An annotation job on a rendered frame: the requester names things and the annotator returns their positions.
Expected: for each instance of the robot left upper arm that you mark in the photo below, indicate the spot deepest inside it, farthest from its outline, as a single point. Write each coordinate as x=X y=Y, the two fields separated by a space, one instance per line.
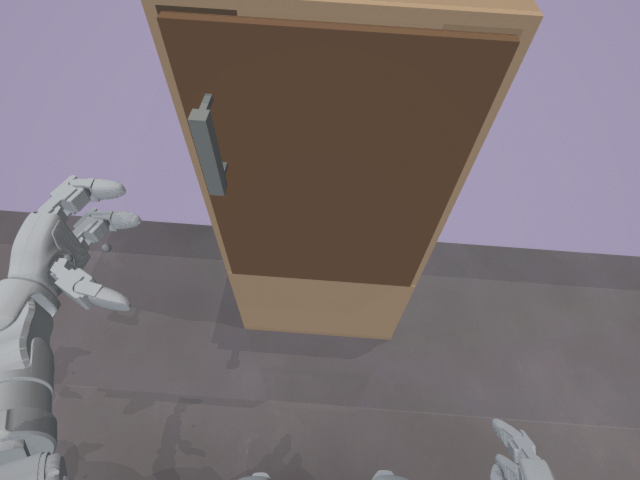
x=41 y=466

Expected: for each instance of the robot left hand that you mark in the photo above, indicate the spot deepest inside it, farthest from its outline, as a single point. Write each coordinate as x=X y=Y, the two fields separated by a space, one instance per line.
x=44 y=238

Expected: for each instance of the handle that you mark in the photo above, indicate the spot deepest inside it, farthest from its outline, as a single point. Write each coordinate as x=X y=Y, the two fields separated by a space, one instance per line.
x=205 y=140

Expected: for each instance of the cupboard door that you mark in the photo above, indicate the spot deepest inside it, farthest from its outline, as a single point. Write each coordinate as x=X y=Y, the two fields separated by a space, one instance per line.
x=344 y=142

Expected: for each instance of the right robot shin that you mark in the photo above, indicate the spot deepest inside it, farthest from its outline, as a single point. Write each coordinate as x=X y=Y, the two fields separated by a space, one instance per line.
x=383 y=472

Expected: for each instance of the robot left forearm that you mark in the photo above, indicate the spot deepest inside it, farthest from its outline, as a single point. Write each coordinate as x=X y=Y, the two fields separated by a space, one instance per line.
x=27 y=425

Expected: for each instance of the robot right hand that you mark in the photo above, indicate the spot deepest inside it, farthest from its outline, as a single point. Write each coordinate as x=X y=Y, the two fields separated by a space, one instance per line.
x=522 y=450

